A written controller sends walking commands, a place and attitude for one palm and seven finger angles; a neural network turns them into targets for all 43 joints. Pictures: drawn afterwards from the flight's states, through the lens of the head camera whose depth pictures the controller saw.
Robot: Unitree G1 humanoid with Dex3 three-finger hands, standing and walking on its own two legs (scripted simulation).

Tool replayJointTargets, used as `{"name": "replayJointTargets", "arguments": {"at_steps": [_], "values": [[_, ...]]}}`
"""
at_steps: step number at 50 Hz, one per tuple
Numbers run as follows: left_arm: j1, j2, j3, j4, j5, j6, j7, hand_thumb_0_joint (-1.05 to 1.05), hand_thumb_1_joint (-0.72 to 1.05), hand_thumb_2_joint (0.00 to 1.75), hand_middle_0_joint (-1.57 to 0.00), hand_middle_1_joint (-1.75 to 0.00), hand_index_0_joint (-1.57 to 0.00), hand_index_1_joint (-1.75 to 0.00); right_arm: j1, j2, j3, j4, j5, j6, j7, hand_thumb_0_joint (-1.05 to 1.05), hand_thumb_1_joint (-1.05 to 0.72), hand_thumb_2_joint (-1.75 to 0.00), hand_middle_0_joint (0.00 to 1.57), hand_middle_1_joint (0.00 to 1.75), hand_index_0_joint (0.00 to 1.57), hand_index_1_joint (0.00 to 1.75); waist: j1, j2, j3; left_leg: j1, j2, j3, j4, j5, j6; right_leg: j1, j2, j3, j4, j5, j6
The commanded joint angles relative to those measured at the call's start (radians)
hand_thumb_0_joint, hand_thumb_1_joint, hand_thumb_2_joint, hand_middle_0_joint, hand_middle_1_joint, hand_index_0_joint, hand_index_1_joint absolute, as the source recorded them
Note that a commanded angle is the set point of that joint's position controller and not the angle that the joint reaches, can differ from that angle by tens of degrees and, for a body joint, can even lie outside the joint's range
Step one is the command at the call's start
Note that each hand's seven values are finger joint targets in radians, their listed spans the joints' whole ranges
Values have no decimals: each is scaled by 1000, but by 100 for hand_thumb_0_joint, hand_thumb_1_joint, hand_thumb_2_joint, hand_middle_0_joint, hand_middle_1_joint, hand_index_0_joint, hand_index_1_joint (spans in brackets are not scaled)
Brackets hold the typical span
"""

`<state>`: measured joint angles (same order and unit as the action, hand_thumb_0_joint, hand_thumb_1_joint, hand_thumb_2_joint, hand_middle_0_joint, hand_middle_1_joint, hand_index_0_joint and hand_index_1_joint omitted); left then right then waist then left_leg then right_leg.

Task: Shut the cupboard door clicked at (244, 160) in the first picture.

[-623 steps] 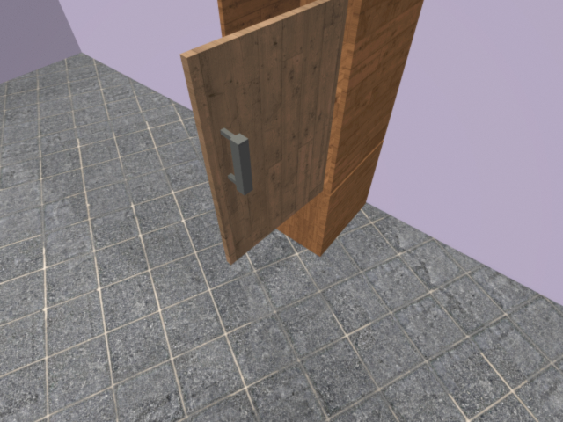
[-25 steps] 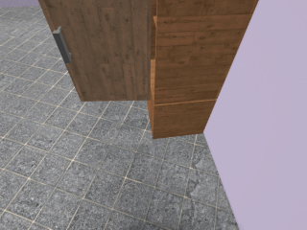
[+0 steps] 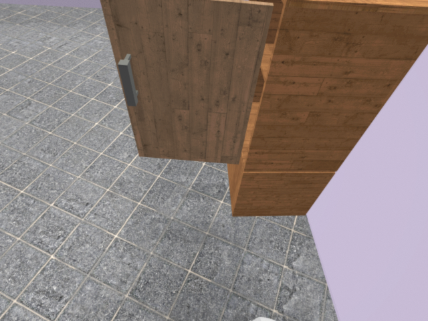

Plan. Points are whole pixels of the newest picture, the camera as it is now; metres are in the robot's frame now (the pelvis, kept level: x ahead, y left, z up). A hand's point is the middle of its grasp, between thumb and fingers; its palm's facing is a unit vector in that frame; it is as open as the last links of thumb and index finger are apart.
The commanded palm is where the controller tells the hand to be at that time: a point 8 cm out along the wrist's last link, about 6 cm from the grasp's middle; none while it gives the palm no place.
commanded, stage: take the last steps up to it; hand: left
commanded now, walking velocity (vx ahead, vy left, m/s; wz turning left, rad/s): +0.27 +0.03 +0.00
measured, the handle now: (130, 80) +0.70 +0.30 +0.03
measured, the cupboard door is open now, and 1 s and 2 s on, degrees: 84 84 84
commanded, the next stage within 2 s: come to a stop and stand still in 0.36 s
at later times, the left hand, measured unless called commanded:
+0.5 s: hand (147, 279) +0.22 +0.16 -0.16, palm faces +0.07 -0.98 -0.19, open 7.2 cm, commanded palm none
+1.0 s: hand (134, 270) +0.24 +0.20 -0.17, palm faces +0.02 -0.96 -0.27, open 7.4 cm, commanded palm none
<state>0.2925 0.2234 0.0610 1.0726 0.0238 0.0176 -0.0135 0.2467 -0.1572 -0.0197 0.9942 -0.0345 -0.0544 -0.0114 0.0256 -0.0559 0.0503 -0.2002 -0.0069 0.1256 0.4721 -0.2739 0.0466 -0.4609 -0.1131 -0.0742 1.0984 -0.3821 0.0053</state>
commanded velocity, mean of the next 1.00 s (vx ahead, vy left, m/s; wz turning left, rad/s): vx -0.01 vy -0.02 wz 0.00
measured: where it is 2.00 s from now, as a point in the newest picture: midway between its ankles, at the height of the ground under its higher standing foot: outside the picture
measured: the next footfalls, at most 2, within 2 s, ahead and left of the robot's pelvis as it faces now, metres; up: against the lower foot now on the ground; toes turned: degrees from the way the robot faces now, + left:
right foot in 0.28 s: +0.21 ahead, -0.11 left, +0.00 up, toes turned -7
left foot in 0.60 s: +0.27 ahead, +0.12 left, +0.00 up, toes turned +4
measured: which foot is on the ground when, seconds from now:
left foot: down 0.00-0.28, up 0.30-0.58, down 0.60-1.00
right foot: up 0.00-0.26, down 0.28-0.72, up 0.74-1.00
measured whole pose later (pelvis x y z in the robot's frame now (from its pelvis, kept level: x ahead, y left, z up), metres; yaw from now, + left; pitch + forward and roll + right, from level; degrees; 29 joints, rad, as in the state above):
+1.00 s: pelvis +0.19 -0.01 +0.00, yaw -2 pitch +0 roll -1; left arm 0.20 0.23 0.07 0.98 0.01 0.05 0.02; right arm 0.12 -0.18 -0.04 1.01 -0.03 0.03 -0.04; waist 0.02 0.01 0.10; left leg -0.32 0.09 0.09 0.54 -0.21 -0.01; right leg -0.28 -0.02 -0.03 0.68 -0.39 0.01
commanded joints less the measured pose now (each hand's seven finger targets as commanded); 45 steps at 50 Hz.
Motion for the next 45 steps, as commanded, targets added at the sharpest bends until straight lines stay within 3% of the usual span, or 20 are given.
{"name": "replayJointTargets", "arguments": {"at_steps": [1, 8, 11, 12, 13, 14, 15, 17, 19, 21, 25, 28, 30, 31, 32, 33, 35, 38, 41, 45], "values": [[-79, 15, -9, -102, -3, -41, -10, 0, 90, 90, -20, -30, -20, -30, 135, -151, -31, 24, 10, -21, -14, 0, -90, -90, 20, 30, 20, 30, -32, 129, 1, 114, 276, -217, -284, 261, 138, -121, -24, 30, -105, 89, 0], [-197, 7, -15, -148, -2, -39, -8, 0, 90, 90, -20, -30, -20, -30, 183, -139, -27, 80, 3, -10, -12, 0, -90, -90, 20, 30, 20, 30, -48, 127, 59, 83, 270, -165, -251, 323, 132, 18, 26, -20, -387, 124, -13], [-120, 25, -1, -125, 0, -43, -6, 0, 90, 90, -20, -30, -20, -30, 173, -134, -22, 94, 5, -1, -13, 0, -90, -90, 20, 30, 20, 30, 0, 93, 42, 7, 222, -118, -126, 279, 86, 239, 67, -45, -529, 189, -27], [-22, 62, 10, -97, 2, -51, -1, 0, 90, 90, -20, -30, -20, -30, 166, -116, -21, 94, 12, -1, -9, 0, -90, -90, 20, 30, 20, 30, 43, 21, 5, -70, 167, -87, 17, 241, 52, 407, 55, 4, -587, 213, -44], [109, 136, 30, -63, 7, -67, 6, 0, 90, 90, -20, -30, -20, -30, 171, -91, -19, 78, 22, -3, -5, 0, -90, -90, 20, 30, 20, 30, 86, -115, -80, -240, 66, -10, 253, 76, -2, 620, -131, 257, -655, 243, -118], [193, 212, 45, -39, -5, -69, 13, 0, 90, 90, -20, -30, -20, -30, 180, -82, -21, 53, 28, 1, -2, 0, -90, -90, 20, 30, 20, 30, 93, -243, -143, -368, -11, 9, 554, -357, -39, 691, -354, 524, -813, 267, -244], [153, 195, 42, -56, -16, -66, 22, 0, 90, 90, -20, -30, -20, -30, 130, -119, -32, 46, 24, 8, 1, 0, -90, -90, 20, 30, 20, 30, 88, -98, -86, -401, 47, -99, 669, -331, -35, 592, -353, 515, -861, 185, -272], [-1, 105, 24, -95, -17, -66, 34, 0, 90, 90, -20, -30, -20, -30, 73, -78, -37, 51, 19, 23, 4, 0, -90, -90, 20, 30, 20, 30, 17, -31, 20, -374, 103, -141, 673, -163, -43, 362, -267, 354, -903, 152, -215], [-45, 48, 5, -101, -16, -81, 30, 0, 90, 90, -20, -30, -20, -30, 114, -46, -29, 70, 11, 40, 11, 0, -90, -90, 20, 30, 20, 30, -31, -69, 4, -287, 120, -123, 595, -72, -58, 255, -199, 189, -928, 259, -176], [-46, 44, 4, -92, -11, -91, 29, 0, 90, 90, -20, -30, -20, -30, 138, -28, -25, 75, 11, 47, 16, 0, -90, -90, 20, 30, 20, 30, -47, -64, -35, -226, 111, -93, 463, -51, -72, 249, -171, 127, -925, 300, -175], [-26, 55, 11, -63, -4, -91, 28, 0, 90, 90, -20, -30, -20, -30, 84, 8, -17, 60, 14, 40, 15, 0, -90, -90, 20, 30, 20, 30, -28, 21, -54, -153, 70, -52, 210, -16, -94, 281, -155, 110, -863, 474, -183], [-54, 60, -3, -47, -12, -73, 36, 0, 90, 90, -20, -30, -20, -30, 112, -23, -13, 69, 17, 35, 2, 0, -90, -90, 20, 30, 20, 30, -54, -11, -90, 47, 49, -60, -20, 206, -95, 232, -96, 60, -719, 535, -106], [-8, 27, -19, -40, -22, -55, 41, 0, 90, 90, -20, -30, -20, -30, 94, -119, -24, 54, 20, 21, -12, 0, -90, -90, 20, 30, 20, 30, -28, 131, -140, 106, 215, -197, -47, 586, -22, 216, -11, 14, -637, 328, -22], [11, 12, -24, -34, -21, -44, 49, 0, 90, 90, -20, -30, -20, -30, 63, -160, -29, 43, 22, 29, -21, 0, -90, -90, 20, 30, 20, 30, -17, 136, -106, 39, 271, -227, -60, 603, 26, 242, 17, 1, -648, 160, -3], [27, 5, -30, -28, -13, -31, 52, 0, 90, 90, -20, -30, -20, -30, 22, -168, -30, 38, 21, 38, -24, 0, -90, -90, 20, 30, 20, 30, -8, 122, -34, -29, 277, -210, -88, 487, 34, 243, 32, 14, -650, 88, -2], [22, 16, -29, -21, -14, -22, 47, 0, 90, 90, -20, -30, -20, -30, -10, -154, -26, 32, 23, 39, -31, 0, -90, -90, 20, 30, 20, 30, -7, 146, -7, -27, 249, -215, -97, 543, 31, 232, 27, 14, -641, 160, 5], [38, 46, -24, -18, -18, -7, 43, 0, 90, 90, -20, -30, -20, -30, -3, -169, -32, 29, 26, 45, -40, 0, -90, -90, 20, 30, 20, 30, -18, 229, -48, 49, 275, -229, -112, 724, 51, 215, 40, 9, -535, 90, 9], [35, 74, -9, -41, -15, 14, 41, 0, 90, 90, -20, -30, -20, -30, 40, -209, -51, 26, 20, 54, -57, 0, -90, -90, 20, 30, 20, 30, -50, 220, -131, 182, 369, -266, -83, 967, 138, 96, 67, 59, -247, -183, 12], [1, 64, 8, -73, -12, 28, 39, 0, 90, 90, -20, -30, -20, -30, -3, -224, -67, 5, 14, 67, -61, 0, -90, -90, 20, 30, 20, 30, -51, 177, -142, 184, 380, -251, -47, 919, 174, 23, 73, 97, -129, -177, 16], [-7, 45, 12, -108, -12, 34, 34, 0, 90, 90, -20, -30, -20, -30, -50, -230, -75, -14, 8, 70, -54, 0, -90, -90, 20, 30, 20, 30, -41, 214, -145, 100, 359, -233, -64, 725, 143, 101, 78, 79, -229, -135, 12]]}}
